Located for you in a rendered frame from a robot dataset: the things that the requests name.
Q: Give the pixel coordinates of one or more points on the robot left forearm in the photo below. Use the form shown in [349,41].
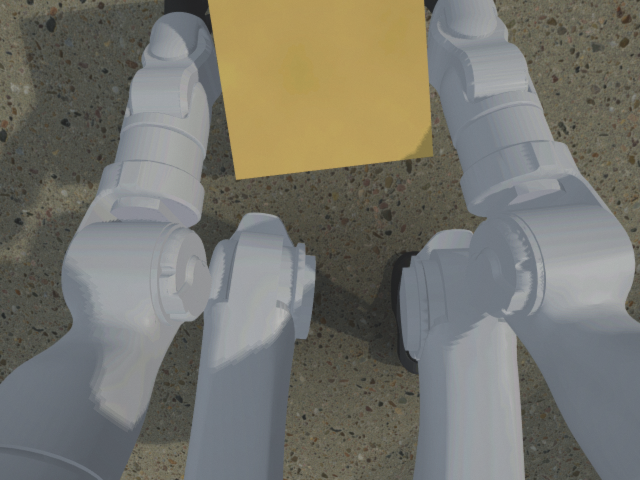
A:
[164,136]

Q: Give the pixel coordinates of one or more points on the robot left upper arm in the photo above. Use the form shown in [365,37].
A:
[75,410]

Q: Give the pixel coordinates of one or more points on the robot right forearm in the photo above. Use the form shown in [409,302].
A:
[509,158]

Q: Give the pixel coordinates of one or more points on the carton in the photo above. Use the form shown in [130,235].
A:
[319,84]

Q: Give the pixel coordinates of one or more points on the left robot hand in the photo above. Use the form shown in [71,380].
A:
[195,7]

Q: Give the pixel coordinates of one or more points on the robot left shin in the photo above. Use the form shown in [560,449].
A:
[222,260]

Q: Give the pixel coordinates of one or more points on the right robot thigh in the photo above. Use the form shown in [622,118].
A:
[470,425]

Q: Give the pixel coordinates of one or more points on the robot right upper arm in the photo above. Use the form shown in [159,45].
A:
[560,276]

